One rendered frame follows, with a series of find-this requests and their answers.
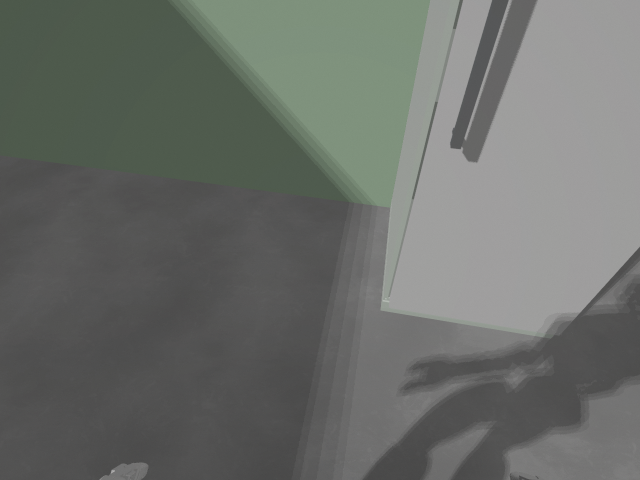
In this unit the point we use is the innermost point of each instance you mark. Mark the fridge door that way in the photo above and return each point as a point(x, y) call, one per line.
point(539, 209)

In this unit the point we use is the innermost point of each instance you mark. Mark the handle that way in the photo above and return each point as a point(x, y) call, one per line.
point(486, 45)

